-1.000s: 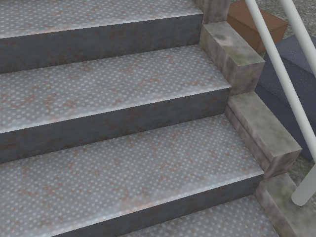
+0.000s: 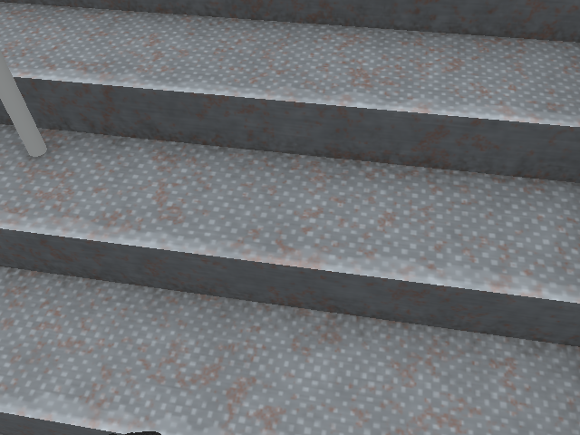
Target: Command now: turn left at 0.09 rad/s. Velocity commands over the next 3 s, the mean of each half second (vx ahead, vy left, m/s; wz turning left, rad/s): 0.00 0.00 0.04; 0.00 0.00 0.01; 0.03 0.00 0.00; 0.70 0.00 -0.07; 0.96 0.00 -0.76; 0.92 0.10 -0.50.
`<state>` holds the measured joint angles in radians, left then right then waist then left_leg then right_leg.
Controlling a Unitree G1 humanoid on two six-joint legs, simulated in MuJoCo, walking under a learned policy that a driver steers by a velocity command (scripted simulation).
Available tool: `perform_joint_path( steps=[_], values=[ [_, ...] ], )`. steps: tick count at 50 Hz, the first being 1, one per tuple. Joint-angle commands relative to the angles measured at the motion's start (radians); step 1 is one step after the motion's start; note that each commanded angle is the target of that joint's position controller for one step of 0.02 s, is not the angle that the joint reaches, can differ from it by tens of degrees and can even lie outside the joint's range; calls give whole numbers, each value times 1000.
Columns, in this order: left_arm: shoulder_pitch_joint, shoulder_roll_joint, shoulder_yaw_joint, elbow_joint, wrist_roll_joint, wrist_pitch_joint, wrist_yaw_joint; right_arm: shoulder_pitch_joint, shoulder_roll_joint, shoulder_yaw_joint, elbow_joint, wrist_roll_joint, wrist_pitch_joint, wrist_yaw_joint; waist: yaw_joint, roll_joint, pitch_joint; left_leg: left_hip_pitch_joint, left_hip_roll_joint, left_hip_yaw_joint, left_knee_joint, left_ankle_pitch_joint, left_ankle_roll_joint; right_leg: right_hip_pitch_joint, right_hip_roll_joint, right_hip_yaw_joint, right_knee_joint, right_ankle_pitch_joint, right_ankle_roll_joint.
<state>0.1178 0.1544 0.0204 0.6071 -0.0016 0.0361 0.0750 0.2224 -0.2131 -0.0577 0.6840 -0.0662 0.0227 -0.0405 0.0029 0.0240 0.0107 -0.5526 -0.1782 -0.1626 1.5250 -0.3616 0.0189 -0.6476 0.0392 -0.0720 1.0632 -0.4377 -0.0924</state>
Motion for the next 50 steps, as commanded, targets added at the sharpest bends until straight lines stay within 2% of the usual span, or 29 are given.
perform_joint_path(
  steps=[1, 2, 3, 4, 5, 8, 9, 10, 12, 13, 14, 15, 16, 18, 19, 20, 21, 22, 23, 24, 25, 26, 28, 30, 35, 40, 42, 47, 50],
  values=[
    [-32, 33, 10, -11, 3, -66, -2, 101, -13, 7, -48, 1, 19, -9, -71, 6, 25, -180, 50, 10, 174, 41, -4, 73, -184, 432, -514, -30, -120],
    [6, 39, 11, 20, 0, -82, -12, 107, -11, 9, -36, 29, 16, -7, -60, -50, 20, -207, 47, 15, 189, 74, -8, 98, -170, 379, -503, 46, -128],
    [37, 53, 18, 39, 0, -94, -17, 91, -12, 7, -35, 40, 12, -6, -52, -69, 4, -245, 45, 18, 191, 93, -7, 145, -169, 356, -515, 97, -125],
    [60, 48, 18, 53, -3, -102, -19, 71, -11, 10, -38, 35, 14, -2, -50, -81, -20, -262, 56, 13, 172, 129, -12, 180, -165, 332, -512, 112, -114],
    [78, 33, 13, 64, -3, -98, -19, 51, 18, 21, -63, 26, 26, -4, -60, -104, -22, -288, 83, -7, 64, 121, -33, 228, -151, 299, -512, 175, -100],
    [139, 52, 23, 84, -8, -95, -3, 0, -3, 15, -66, 16, 38, -5, -30, -124, -45, -322, 112, 52, -4, 173, -71, 312, -181, 317, -547, 252, -137],
    [137, 40, 10, 69, -6, -83, 9, 2, 11, 28, -64, 42, 45, 0, -21, -136, -67, -283, 151, 105, -139, 77, -84, 360, -217, 337, -610, 297, -156],
    [157, 59, 17, 73, 1, -76, 14, -20, 12, 29, -67, 53, 49, 1, -9, -134, -57, -248, 175, 130, -233, 53, -88, 368, -222, 344, -633, 298, -158],
    [204, 80, 28, 87, 12, -63, 20, -72, 31, 38, -76, 60, 58, -1, 29, -149, -39, -197, 210, 159, -422, 23, -83, 402, -231, 362, -673, 213, -148],
    [198, 74, 28, 69, 31, -66, 12, -62, 31, 38, -58, 68, 46, 3, 50, -135, -65, -98, 209, 184, -536, -2, -59, 394, -222, 324, -711, 225, -125],
    [203, 93, 36, 78, 36, -64, 5, -57, 36, 38, -55, 76, 42, 4, 54, -177, -47, -24, 196, 203, -618, -28, -43, 374, -213, 306, -717, 207, -119],
    [205, 72, 36, 85, 42, -68, 4, -10, 32, 32, -24, 55, 41, -1, 49, -192, -44, 64, 192, 220, -636, 26, -22, 334, -235, 291, -687, 252, -124],
    [219, 78, 36, 87, 39, -68, 3, -2, 22, 24, -10, 56, 28, -3, 57, -166, -23, 90, 178, 229, -669, 34, -5, 324, -241, 299, -683, 260, -129],
    [196, 89, 39, 83, 32, -71, 0, 24, 32, 20, -1, 59, 13, -9, 26, -140, 6, 176, 152, 244, -833, 10, 13, 321, -241, 287, -646, 343, -125],
    [185, 85, 35, 90, 21, -71, -2, 72, 64, 27, 20, 65, 4, -9, -4, -125, -3, 282, 141, 268, -996, 90, 19, 302, -225, 257, -608, 405, -108],
    [210, 71, 31, 107, 30, -69, -9, 108, 75, 29, 48, 56, -8, -17, -6, -108, -25, 406, 157, 227, -1097, 187, 19, 264, -196, 229, -595, 352, -75],
    [224, 47, 25, 105, 30, -71, -12, 135, 41, 21, 40, 47, -20, -17, -24, -39, -37, 523, 263, 67, -1185, 208, 32, 187, -159, 192, -501, 247, -28],
    [274, 14, 21, 106, -7, -59, -24, 94, -29, 11, 26, 36, -28, -27, 32, 170, -50, 469, 401, -109, -1200, 226, 134, 150, -71, 113, -461, 85, 31],
    [281, 50, 29, 140, -13, -45, -21, 129, 39, 24, 28, 44, -28, -21, -7, 128, -67, 381, 437, -145, -1235, 175, 202, 255, -75, 98, -457, 43, 59],
    [279, 44, 29, 142, -3, -39, -24, 127, 51, 32, 43, 38, -30, -20, 16, 105, -40, 351, 416, -157, -1249, 85, 204, 290, -74, 112, -511, 59, 77],
    [259, 39, 30, 158, 11, -34, -24, 103, 48, 29, 44, 37, -34, -25, 18, 63, 6, 322, 394, -123, -1251, 72, 181, 305, -77, 112, -541, 88, 77],
    [264, 38, 30, 165, 22, -33, -25, 106, 35, 25, 51, 38, -37, -31, 23, 61, 15, 316, 369, -94, -1251, 74, 157, 326, -83, 117, -578, 113, 72],
    [296, 37, 29, 194, 27, -41, -30, 122, 23, 18, 74, 43, -41, -33, 32, 35, 12, 350, 332, -37, -1231, 166, 127, 356, -93, 123, -647, 162, 58],
    [329, 31, 26, 225, 31, -55, -24, 135, 12, 13, 91, 33, -51, -22, 36, -1, -14, 403, 301, 14, -1195, 288, 113, 393, -104, 126, -679, 209, 45],
    [312, 38, 20, 253, 28, -67, -16, 153, 26, 10, 133, 48, -57, -19, 16, -30, -17, 477, 266, 80, -1154, 423, 96, 402, -128, 130, -714, 308, 34],
    [324, 22, 4, 286, 28, -62, -11, 182, 40, 14, 189, 47, -51, -22, 8, -38, 26, 476, 273, 94, -1155, 472, 84, 418, -136, 129, -717, 364, 32],
    [333, 35, 4, 297, 28, -61, -12, 193, 43, 17, 210, 54, -49, -24, 8, -34, 16, 481, 271, 104, -1148, 477, 82, 438, -140, 130, -719, 403, 30],
    [360, 21, -8, 329, 25, -57, -6, 209, 29, 18, 258, 50, -46, -26, 8, -58, 47, 443, 281, 111, -1146, 478, 75, 470, -144, 127, -718, 457, 28],
    [378, 17, -14, 344, 25, -55, -2, 211, 35, 24, 281, 53, -45, -27, 9, -45, 35, 441, 279, 116, -1146, 457, 72, 488, -147, 127, -717, 467, 25]
  ],
)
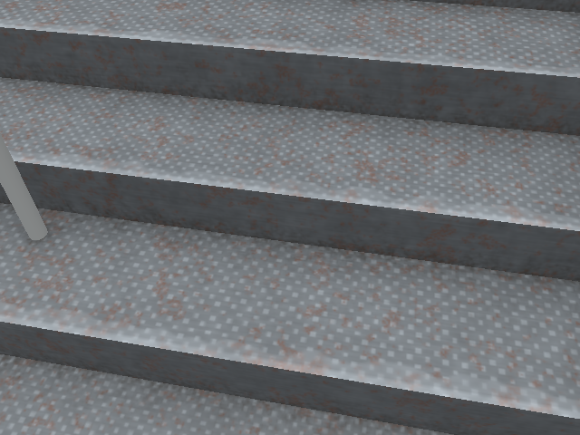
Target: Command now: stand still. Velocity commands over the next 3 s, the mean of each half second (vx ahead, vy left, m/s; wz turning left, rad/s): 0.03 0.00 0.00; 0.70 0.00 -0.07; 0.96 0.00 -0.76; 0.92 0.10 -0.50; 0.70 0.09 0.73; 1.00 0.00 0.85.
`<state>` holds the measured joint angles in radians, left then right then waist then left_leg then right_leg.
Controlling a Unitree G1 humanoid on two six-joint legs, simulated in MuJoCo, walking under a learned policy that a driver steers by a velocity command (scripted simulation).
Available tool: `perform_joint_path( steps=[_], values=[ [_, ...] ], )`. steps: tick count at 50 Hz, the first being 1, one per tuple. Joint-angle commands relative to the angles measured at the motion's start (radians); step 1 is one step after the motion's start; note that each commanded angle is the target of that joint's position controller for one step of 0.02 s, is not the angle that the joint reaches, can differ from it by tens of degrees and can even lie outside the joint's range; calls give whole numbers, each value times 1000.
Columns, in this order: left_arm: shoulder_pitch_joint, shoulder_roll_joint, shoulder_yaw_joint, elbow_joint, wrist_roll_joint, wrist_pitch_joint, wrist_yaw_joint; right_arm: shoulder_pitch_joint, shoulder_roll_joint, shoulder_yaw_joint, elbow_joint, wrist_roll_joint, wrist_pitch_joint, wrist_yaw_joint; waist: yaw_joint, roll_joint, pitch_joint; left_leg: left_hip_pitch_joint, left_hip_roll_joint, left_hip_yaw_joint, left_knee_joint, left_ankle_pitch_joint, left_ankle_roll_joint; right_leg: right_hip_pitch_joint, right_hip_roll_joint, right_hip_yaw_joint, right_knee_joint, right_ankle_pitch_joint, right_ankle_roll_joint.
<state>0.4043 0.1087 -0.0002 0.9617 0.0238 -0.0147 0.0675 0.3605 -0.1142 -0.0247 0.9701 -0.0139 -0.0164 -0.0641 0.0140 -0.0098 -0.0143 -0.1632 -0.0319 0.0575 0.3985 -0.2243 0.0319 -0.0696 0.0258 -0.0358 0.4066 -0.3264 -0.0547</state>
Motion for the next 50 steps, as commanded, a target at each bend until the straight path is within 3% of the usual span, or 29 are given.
perform_joint_path(
  steps=[1, 3, 4, 10, 18, 21, 22, 23, 24, 25, 26, 27, 29, 31, 33, 34, 36, 37, 39, 41, 42, 43, 44, 45, 46, 47, 48, 49, 50],
  values=[
    [94, 65, 6, -7, 0, -4, 6, 74, -60, -7, 4, 3, -5, -4, -3, -7, 59, 49, 132, -102, -18, 308, 58, -88, -134, 93, -63, 355, -14],
    [99, 61, 3, 1, 0, -4, 7, 76, -57, -3, 19, 4, -1, -4, -3, -6, 69, 40, 131, -99, -20, 287, 55, -89, -135, 94, -66, 350, -16],
    [78, 68, 4, 5, -9, -3, 6, 61, -60, -6, 27, 13, 3, -8, -11, -7, 94, 33, 136, -103, -36, 282, 52, -107, -134, 101, -78, 338, -14],
    [100, 54, -5, 37, -3, 1, 5, 65, -56, 1, 79, 10, 8, -11, -3, -2, 76, 34, 132, -94, -57, 267, 46, -70, -136, 103, -96, 324, -12],
    [101, 59, -19, 66, -12, -2, 8, 75, -42, 10, 140, 6, 23, -10, -6, -5, 119, 9, 134, -88, -80, 171, 28, -102, -140, 124, -139, 243, -20],
    [103, 59, -26, 75, -9, -2, 9, 81, -40, 16, 154, 18, 20, -10, -6, -2, 121, -11, 131, -83, -81, 170, 22, -89, -147, 130, -138, 257, -26],
    [118, 73, -22, 78, -8, 0, 10, 90, -50, 11, 157, 19, 21, -9, -2, -15, 95, -9, 112, -75, -64, 49, 27, -90, -138, 144, -154, 81, -42],
    [140, 131, 1, 83, -9, 5, 13, 75, -98, -9, 146, 16, 25, -5, 12, -57, 107, -82, 66, -33, 35, -154, 38, -94, -140, 199, -168, -186, -90],
    [196, 187, 24, 95, -10, 14, 11, 27, -127, -26, 115, 10, 27, 4, 44, -106, 153, -261, 22, 11, 171, -324, 45, -64, -198, 322, -216, -490, -152],
    [241, 215, 40, 105, -10, 16, 6, -93, -100, -24, 59, -3, 26, 19, 88, -163, 226, -446, 11, 70, 330, -282, 37, -49, -303, 462, -278, -665, -226],
    [248, 199, 44, 108, -6, 5, 0, -224, -70, -20, -9, -18, 20, 28, 121, -188, 289, -627, 58, 46, 557, -210, 17, -49, -399, 581, -337, -625, -297],
    [211, 169, 42, 105, 5, -11, -5, -267, -82, -29, -34, -30, 9, 39, 89, -110, 281, -743, 81, 7, 739, -192, -2, -16, -394, 567, -320, -495, -306],
    [128, 178, 53, 71, 10, -52, -17, -201, -102, -48, -27, -22, -26, 75, 16, -14, 150, -767, 101, -35, 838, -97, -6, 57, -323, 452, -273, -295, -241],
    [112, 163, 59, 63, 19, -77, -23, -138, -101, -63, -12, -15, -36, 98, -17, -56, 66, -714, 85, -6, 937, -75, 11, 51, -260, 348, -273, -219, -212],
    [152, 149, 58, 72, 26, -85, -17, -224, -68, -60, -62, -19, -23, 91, 10, -108, 107, -860, 83, -5, 1185, -155, 21, 34, -277, 350, -289, -269, -247],
    [206, 146, 57, 90, 23, -96, -16, -286, -61, -50, -116, -33, -17, 94, 41, -135, 142, -980, 90, -12, 1309, -169, 14, 64, -307, 381, -313, -308, -275],
    [267, 138, 50, 113, 28, -117, -13, -475, -39, -24, -246, -31, -18, 92, 77, -91, 234, -1341, 104, -68, 1559, -328, 27, 177, -371, 421, -313, -344, -290],
    [287, 137, 46, 124, 26, -127, -21, -540, -18, -2, -304, -10, -17, 87, 91, -88, 241, -1464, 100, -82, 1665, -419, 52, 207, -384, 407, -310, -355, -273],
    [276, 173, 47, 132, 31, -156, -24, -627, -8, 31, -407, 1, -40, 76, 93, -88, 249, -1585, 115, -90, 1713, -558, 89, 216, -397, 350, -332, -279, -232],
    [210, 231, 44, 147, 16, -168, -27, -669, -29, 56, -488, 17, -45, 67, 46, -6, 264, -1455, 157, -34, 1456, -510, 87, 81, -358, 212, -482, -253, -166],
    [190, 236, 44, 170, -13, -154, -29, -643, -52, 57, -507, 4, -32, 66, 21, -34, 270, -1326, 188, -22, 1330, -463, 102, 5, -328, 152, -551, -143, -156],
    [138, 243, 40, 153, -49, -138, -28, -555, -45, 67, -512, -3, -12, 96, -28, 19, 195, -937, 190, 46, 1100, -261, 132, -183, -304, 69, -667, 8, -161],
    [59, 186, 22, 110, -70, -128, -42, -473, -29, 67, -472, 23, 4, 111, -47, 31, 115, -474, 121, 161, 932, -117, 143, -401, -230, -21, -638, 339, -181],
    [78, 242, 23, 81, -88, -138, -62, -264, -51, 37, -413, 30, -3, 106, -140, -46, -84, -52, 21, 172, 946, -72, 127, -409, -240, -39, -350, 1162, -208],
    [35, 388, 65, 55, -83, -156, -69, 35, -125, -4, -343, 32, -2, 76, -304, -173, -286, 197, -31, 91, 920, -166, 125, -326, -291, 5, -9, 1617, -192],
    [-27, 454, 108, 31, -78, -157, -88, 163, -215, -49, -303, 3, 5, 58, -394, -171, -376, 225, -44, 35, 719, -277, 119, -229, -254, 45, 344, 1681, -140],
    [-71, 266, 82, -10, -56, -166, -117, 174, -359, -90, -237, -32, -21, 53, -290, 85, -338, 246, 159, -415, 362, -571, 121, -421, -96, 138, 759, 789, -73],
    [-54, 155, 70, -92, -16, -173, -135, 180, -429, -108, -189, -17, -19, 52, -209, 337, -411, 196, 367, -978, -131, -987, 48, -594, 55, 276, 1144, 221, -79],
    [-19, 60, 55, -148, 14, -163, -125, 2, -365, -97, -198, -3, -23, 60, -57, 267, -316, 41, 433, -1098, -226, -1134, 11, -638, 2, 364, 1351, 312, -80]
  ],
)
Over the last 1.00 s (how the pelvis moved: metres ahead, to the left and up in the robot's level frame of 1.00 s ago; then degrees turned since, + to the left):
0.14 0.00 0.08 0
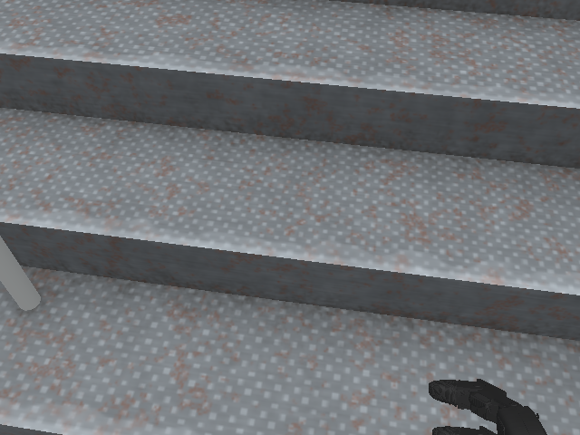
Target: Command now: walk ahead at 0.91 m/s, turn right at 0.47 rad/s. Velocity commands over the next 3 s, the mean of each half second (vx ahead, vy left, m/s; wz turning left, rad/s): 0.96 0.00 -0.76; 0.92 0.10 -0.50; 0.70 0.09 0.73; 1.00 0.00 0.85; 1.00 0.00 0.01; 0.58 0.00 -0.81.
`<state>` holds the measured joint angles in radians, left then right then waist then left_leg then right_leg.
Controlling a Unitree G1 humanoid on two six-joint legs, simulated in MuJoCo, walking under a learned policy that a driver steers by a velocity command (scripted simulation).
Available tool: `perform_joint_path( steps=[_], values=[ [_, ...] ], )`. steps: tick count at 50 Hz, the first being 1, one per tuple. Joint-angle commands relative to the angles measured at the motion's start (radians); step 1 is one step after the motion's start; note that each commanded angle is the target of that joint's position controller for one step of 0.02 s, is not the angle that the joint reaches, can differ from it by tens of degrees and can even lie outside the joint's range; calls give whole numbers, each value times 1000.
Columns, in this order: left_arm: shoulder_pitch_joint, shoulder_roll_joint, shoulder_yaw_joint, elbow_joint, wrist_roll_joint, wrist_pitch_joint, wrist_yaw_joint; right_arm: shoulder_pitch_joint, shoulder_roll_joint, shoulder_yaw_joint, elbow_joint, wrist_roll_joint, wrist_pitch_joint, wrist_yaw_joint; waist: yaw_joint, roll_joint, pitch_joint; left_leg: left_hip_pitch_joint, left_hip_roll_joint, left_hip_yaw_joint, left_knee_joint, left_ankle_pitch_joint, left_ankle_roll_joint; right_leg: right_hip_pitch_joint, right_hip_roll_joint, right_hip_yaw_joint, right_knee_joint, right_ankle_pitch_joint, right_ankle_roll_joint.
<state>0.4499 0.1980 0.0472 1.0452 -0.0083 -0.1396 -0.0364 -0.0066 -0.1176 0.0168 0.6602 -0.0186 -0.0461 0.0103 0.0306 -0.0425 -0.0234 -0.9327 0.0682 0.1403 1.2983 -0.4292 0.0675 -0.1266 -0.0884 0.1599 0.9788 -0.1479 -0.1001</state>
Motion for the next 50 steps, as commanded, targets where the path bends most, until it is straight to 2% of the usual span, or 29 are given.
perform_joint_path(
  steps=[1, 4, 6, 8, 12, 16, 18, 19, 20, 21, 22, 23, 24, 25, 26, 28, 31, 33, 35, 36, 38, 39, 40, 41, 42, 44, 45, 48, 50],
  values=[
    [-92, -44, 1, -252, 57, -27, -15, 246, -221, -101, 145, 12, -3, -6, -9, 225, -155, 624, 317, -1079, -1088, -913, -21, -617, 76, 58, 873, 207, -35],
    [-178, -82, -5, -321, 42, 16, -26, 217, -23, -51, 260, -32, -55, 20, 49, 122, -15, 441, 282, -549, -897, -356, 27, -809, 42, -23, 1109, 250, -92],
    [-259, -165, -39, -375, 24, 58, -11, 316, -11, -51, 349, -25, -88, 33, 69, 101, 51, 467, 273, -365, -933, -192, -30, -1003, 44, 13, 1202, 144, -122],
    [-279, -113, -29, -383, 4, 90, 11, 264, -10, -38, 327, -29, -101, 36, 96, 57, 107, 387, 248, -154, -1029, -16, -82, -980, 75, -13, 1058, 145, -89],
    [-485, -109, -36, -478, 7, 134, 65, 407, -109, -48, 378, -25, -130, 28, 69, 43, 173, 640, 185, 53, -1131, 234, -86, -1237, 128, -119, 1200, -78, -141],
    [-660, -52, -60, -550, -4, 150, 43, 561, -121, -33, 398, 21, -92, -37, 42, 34, 149, 708, 125, 214, -1289, 652, -72, -997, 110, -398, 627, -172, -138],
    [-434, 3, -43, -449, -17, 154, 34, 495, -269, -55, 283, 67, -86, -84, 123, 115, -141, 717, 125, 260, -1024, 1845, -41, -450, 240, -543, 477, -108, -118],
    [-232, 35, -23, -439, -17, 162, 42, 432, -395, -91, 240, 61, -92, -88, 229, 247, -218, 840, 196, 230, -820, 2072, -15, -359, 201, -479, 384, -194, -124],
    [-17, 112, 5, -380, 19, 161, 44, 302, -409, -108, 169, 73, -89, -73, 298, 293, -315, 928, 241, 173, -582, 2241, 11, -239, 211, -408, 349, -310, -150],
    [26, 179, 39, -367, 13, 149, 42, 275, -400, -125, 129, 71, -85, -35, 269, 253, -346, 912, 235, 112, -297, 2028, 52, -125, 251, -286, 109, -424, -154],
    [-97, 202, 75, -390, -16, 124, 23, 224, -306, -122, 107, 33, -85, 0, 228, 148, -234, 733, 103, 48, 72, 1110, 18, -76, 238, -79, -262, -354, -189],
    [-288, 251, 94, -375, -30, 133, 17, 165, -138, -79, -24, -12, -102, 50, 81, -236, -135, 131, -168, -90, 584, 281, -47, 12, 111, 556, -511, -304, -304],
    [-327, 230, 75, -422, -20, 139, 23, 187, -95, -59, -143, -71, -129, 59, -6, -26, -216, 21, -130, -264, 774, 318, -36, 42, 33, 829, -658, -315, -326],
    [-284, 142, 51, -385, 13, 135, 32, 137, -77, -47, -181, -59, -137, 58, -12, 74, -190, -59, -122, -270, 893, 279, -44, -16, -31, 942, -770, -552, -338],
    [-188, 96, 43, -316, 38, 113, 48, 134, -37, -22, -198, -63, -139, 43, -46, 172, -28, -175, -91, -274, 876, 249, -31, -83, -17, 868, -775, -568, -290],
    [-101, 114, 46, -240, 72, 67, 63, 53, 50, 38, -240, -95, -108, 7, -44, 179, 42, -294, -51, -266, 1024, 156, 7, -175, 66, 540, -669, -278, -234],
    [-3, 111, 21, -165, 48, 32, 43, -83, 42, 53, -306, -59, -62, -23, -37, 122, 140, -407, -19, -178, 961, -60, -8, -271, 104, 317, -664, -84, -179],
    [75, 131, 28, -128, 43, 12, 28, -280, 72, 79, -410, -76, -58, -41, -7, 108, 165, -426, 13, -154, 774, -201, 29, -294, 119, 249, -709, -2, -137],
    [-55, 147, 36, -207, 9, 27, 47, -227, -20, 56, -403, -56, -36, -35, -46, 152, 64, 195, -2, -6, 259, -3, -7, -544, 135, 162, -904, 455, -156],
    [-123, 186, 53, -239, 4, 29, 55, -117, 1, 53, -378, -34, -38, -42, -113, 75, -48, 586, -55, 19, 102, 29, -2, -648, 123, 128, -849, 890, -151],
    [-187, 347, 114, -302, -34, -10, 45, 239, -128, -28, -274, 1, -18, -77, -272, -84, -366, 896, -87, -98, -73, 88, 18, -341, 36, 160, -460, 1583, -105],
    [-211, 369, 132, -312, -38, -39, 31, 422, -195, -65, -212, -20, -16, -74, -383, -2, -525, 1035, -67, -209, -280, -55, 70, -249, 33, 161, -135, 1536, -62],
    [-505, 369, 156, -417, -45, -49, 64, 548, -326, -105, -117, 14, 4, -46, -547, 445, -323, 1023, -92, -89, -576, 339, 232, -398, 127, 102, 488, 1066, 131],
    [-619, 220, 112, -473, 19, -44, 69, 548, -280, -108, -15, 28, 17, 0, -527, 551, -124, 1095, 15, -308, -686, 1076, 387, -826, 387, -120, 1002, -525, 171],
    [-341, 45, 70, -526, 12, -14, 59, 400, -276, -94, -20, -9, -13, -10, -203, 439, -255, 1272, 227, -750, -640, 1034, 471, -1155, 344, 130, 1133, -592, 129],
    [-285, -114, -38, -552, 108, 13, 29, 301, -4, -42, 60, 10, -41, -34, 0, -40, -237, 914, 227, -976, -868, -60, 240, -970, 167, 149, 1060, -291, -16],
    [-305, -174, -76, -584, 146, 26, 25, 271, 11, -34, 81, 21, -58, -36, 68, -125, -104, 692, 209, -940, -932, -202, 168, -955, 96, 94, 1036, -231, 1],
    [-627, -100, -83, -698, 108, 68, 50, 319, -44, -53, 205, 1, -84, -26, 9, -98, 176, 460, 74, -511, -1076, 197, 161, -1114, 25, -113, 939, -358, 22],
    [-572, 49, -31, -674, 46, 78, 84, 265, -159, -86, 133, -10, -85, 1, 0, 74, 118, 328, -7, -358, -1141, 521, 256, -817, 66, -200, 803, -517, 59]
  ],
)
Over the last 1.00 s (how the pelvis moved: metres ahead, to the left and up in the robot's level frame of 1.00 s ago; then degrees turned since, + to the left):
0.24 0.10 0.01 -3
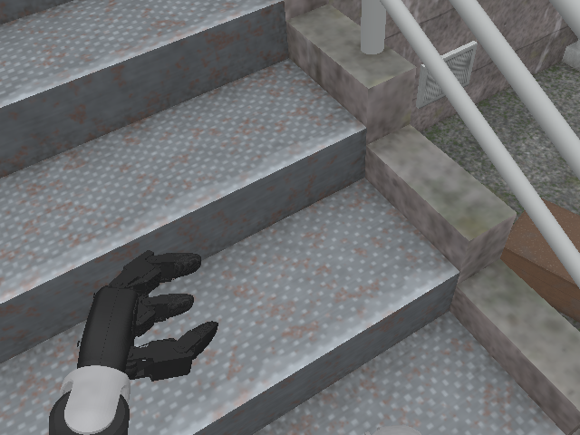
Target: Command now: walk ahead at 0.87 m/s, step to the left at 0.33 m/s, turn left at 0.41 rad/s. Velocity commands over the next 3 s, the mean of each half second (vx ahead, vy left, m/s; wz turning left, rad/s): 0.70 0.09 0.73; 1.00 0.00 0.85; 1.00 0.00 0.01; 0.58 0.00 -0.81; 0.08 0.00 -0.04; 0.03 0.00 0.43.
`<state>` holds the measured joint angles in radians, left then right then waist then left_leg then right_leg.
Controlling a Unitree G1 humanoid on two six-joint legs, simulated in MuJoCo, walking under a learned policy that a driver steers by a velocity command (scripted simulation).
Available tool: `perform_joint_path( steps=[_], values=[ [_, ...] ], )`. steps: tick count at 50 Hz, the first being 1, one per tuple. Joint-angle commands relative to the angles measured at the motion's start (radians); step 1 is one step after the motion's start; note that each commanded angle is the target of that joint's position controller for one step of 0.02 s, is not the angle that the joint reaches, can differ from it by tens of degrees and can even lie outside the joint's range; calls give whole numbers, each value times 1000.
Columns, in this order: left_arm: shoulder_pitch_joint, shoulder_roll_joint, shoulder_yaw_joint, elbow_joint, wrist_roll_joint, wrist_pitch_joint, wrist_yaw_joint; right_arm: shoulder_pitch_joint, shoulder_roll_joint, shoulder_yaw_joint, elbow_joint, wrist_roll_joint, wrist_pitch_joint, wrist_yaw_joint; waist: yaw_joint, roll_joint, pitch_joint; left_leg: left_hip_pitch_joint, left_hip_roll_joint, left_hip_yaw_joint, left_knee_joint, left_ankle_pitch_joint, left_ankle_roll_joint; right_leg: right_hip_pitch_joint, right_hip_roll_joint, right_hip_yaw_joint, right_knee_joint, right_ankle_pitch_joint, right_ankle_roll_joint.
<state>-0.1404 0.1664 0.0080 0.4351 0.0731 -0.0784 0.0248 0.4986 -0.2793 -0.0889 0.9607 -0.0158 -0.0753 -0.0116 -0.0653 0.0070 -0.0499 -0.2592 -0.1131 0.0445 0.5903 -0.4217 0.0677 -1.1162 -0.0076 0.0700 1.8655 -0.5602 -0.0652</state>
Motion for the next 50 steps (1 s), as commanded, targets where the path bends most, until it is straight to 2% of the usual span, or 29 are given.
perform_joint_path(
  steps=[1, 3, 4, 5, 6, 7, 8, 9, 10, 11, 12, 15, 16, 20, 24, 25, 27, 29, 31, 32, 33, 34, 40, 44, 45, 47, 48, 49, 50],
  values=[
    [4, 94, 17, -64, -34, 13, 30, -214, -17, 13, -166, -17, -57, 25, 84, 14, 87, -281, 185, -259, -442, 638, 271, 241, -25, -123, -102, -131, 33],
    [-257, -133, -64, -194, 35, 9, 19, 177, -59, -2, -11, 18, -61, -40, -68, -224, 115, 108, 312, -437, -452, 1161, 138, 23, -22, -181, -258, 129, -4],
    [-216, -164, -107, -166, -13, -6, -10, 92, -52, 1, -62, 20, -46, -58, -35, -234, 45, 128, 289, -329, -470, 1362, 91, 253, -5, -198, -699, 113, -30],
    [-90, -106, -70, -122, -65, -15, -29, 104, -69, -8, -94, 14, -45, -54, -5, -123, -115, 42, 236, -308, -372, 1647, 54, 658, 100, -280, -817, 173, -24],
    [189, -31, -5, -88, -104, 50, -57, 143, -230, -76, -85, 60, -47, -74, 130, 153, -244, 51, 338, -330, -198, 2102, -12, 926, 132, -225, -786, 122, -80],
    [505, 93, 45, -22, -72, 56, -51, -64, -277, -99, -155, 82, -53, -53, 353, 227, -344, -106, 309, -300, 146, 1945, -70, 1196, 29, -9, -866, 305, -157],
    [535, 252, 94, 24, -34, 40, -57, -145, -204, -86, -238, 83, -81, -14, 392, -173, -463, -355, 91, -228, 704, 904, -122, 1387, -215, 305, -1070, 538, -305],
    [474, 275, 92, 61, -18, 9, -48, -123, -91, -59, -262, 26, -89, 16, 281, -339, -555, -481, 4, -184, 1208, 104, -68, 1321, -382, 637, -1242, 115, -288],
    [334, 157, 67, 25, -32, -8, -27, -197, -56, -80, -301, 15, -46, -6, 218, -44, -369, -537, 53, -149, 1368, 161, -80, 1185, -486, 540, -1293, 963, -216],
    [348, 166, 66, 118, -56, -35, -36, -169, 7, -62, -311, -23, -16, 12, 159, -16, -326, -586, 118, -130, 1305, 176, -18, 1139, -346, 448, -1293, 301, -186],
    [300, 67, 50, 135, -85, -4, -16, -171, 22, -76, -271, -56, 48, -17, 130, -57, -11, -678, 82, -57, 1282, -73, -47, 1019, -280, 160, -1299, 701, -231],
    [591, 71, 76, 378, -51, -1, 74, -274, 145, 3, -366, -59, 80, 61, 17, 258, -91, -848, 127, -165, 1654, 228, 0, 1149, -371, 231, -1288, 801, -11],
    [661, 149, 103, 416, -65, 4, 78, -292, 167, 28, -366, -50, 112, 69, 18, 229, -19, -970, 87, -139, 1744, 182, -11, 1156, -376, 125, -1261, 1079, 78],
    [524, 75, 47, 446, -30, 5, 5, -463, 172, 81, -458, 38, 173, 49, -73, -30, 146, -942, 48, -44, 1620, 88, 43, 834, -239, -257, -1442, 719, 167],
    [570, 107, 15, 484, -29, -50, 14, -717, 147, 124, -589, 27, 187, -8, -63, -171, 328, -1017, 101, 49, 1288, 49, 99, 782, -220, -311, -1711, 687, 153],
    [546, 170, 17, 453, -51, -59, 14, -643, 71, 113, -571, 8, 182, 3, -64, -233, 233, -783, 85, 113, 1112, 62, 107, 729, -173, -365, -1856, 586, 43],
    [510, 258, 15, 389, -90, -65, 38, -567, -37, 80, -488, 22, 171, 10, -78, -57, 85, -438, 20, 252, 892, 23, 134, 852, -171, -458, -1701, 1555, 15],
    [564, 398, 56, 366, -89, -46, 62, -280, -51, 54, -443, 20, 159, 13, -184, -209, -142, -127, -80, 280, 783, -227, 161, 1018, -287, -366, -1257, 2382, 16],
    [591, 404, 89, 311, -71, -4, 7, -202, -122, 4, -414, 62, 105, 27, -166, -200, -225, 98, -94, 10, 325, -296, 252, 943, -258, -289, -615, 1659, 1],
    [457, 175, 38, 168, -39, -18, -39, -286, -166, -20, -386, 40, 96, 25, -61, 117, -98, 177, 101, -624, 15, -390, 394, 365, 19, -207, -179, 397, 43],
    [300, 204, 52, 40, 1, -61, -53, -306, -195, -37, -429, 16, 92, 27, -52, -32, -128, 162, 216, -1134, -270, -468, 379, 231, 54, 75, 33, 385, 49],
    [256, 154, 41, -4, -2, -70, -50, -313, -180, -34, -393, 8, 84, 16, -10, -95, -43, 69, 256, -1186, -382, -485, 331, 165, 33, 101, 159, 403, 56],
    [121, -30, -51, -100, -2, -1, 16, -187, -62, 15, -171, -4, -25, 16, 124, -104, 242, -296, 94, -476, -280, 213, 192, -82, -77, -2, 113, 135, 30],
    [-92, -104, -104, -226, -3, -2, 14, -27, -86, -2, -68, -10, -39, 2, 71, -4, 139, -214, 107, -387, -447, 374, 185, 11, -105, -57, -232, -52, -20],
    [13, -85, -92, -165, -4, -2, -1, -132, -110, -9, -144, 4, -14, -16, 121, -108, 8, -375, 84, -292, -483, 763, 159, 521, -54, -176, -516, 196, -22],
    [360, 35, -12, -40, -50, -2, 15, -161, -242, -48, -198, 41, -49, -17, 266, 10, -288, -318, 146, -339, -154, 1556, 125, 1099, 71, -172, -634, 259, -1],
    [594, 115, 41, 20, -64, 14, 26, -266, -329, -78, -213, 39, -76, -5, 466, 79, -426, -197, 165, -340, 164, 1845, 80, 1209, 82, -157, -803, 176, -7],
    [738, 229, 81, 119, -49, -7, 30, -441, -257, -79, -244, 20, -110, 25, 555, -59, -452, -196, 43, -277, 669, 1359, 30, 1261, 27, -50, -1025, 143, -58],
    [715, 260, 90, 214, -57, -9, 51, -522, -27, -15, -312, -16, -133, 46, 440, -345, -333, -379, -116, -220, 1012, 340, 1, 1208, -134, 323, -1317, 473, -137]
  ],
)
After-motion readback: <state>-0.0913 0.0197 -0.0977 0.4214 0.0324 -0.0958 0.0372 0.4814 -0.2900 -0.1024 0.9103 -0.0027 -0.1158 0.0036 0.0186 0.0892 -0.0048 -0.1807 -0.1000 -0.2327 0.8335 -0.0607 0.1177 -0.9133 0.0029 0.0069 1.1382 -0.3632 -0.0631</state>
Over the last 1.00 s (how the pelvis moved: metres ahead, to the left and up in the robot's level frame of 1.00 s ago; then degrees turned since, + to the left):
0.82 -0.13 0.41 -34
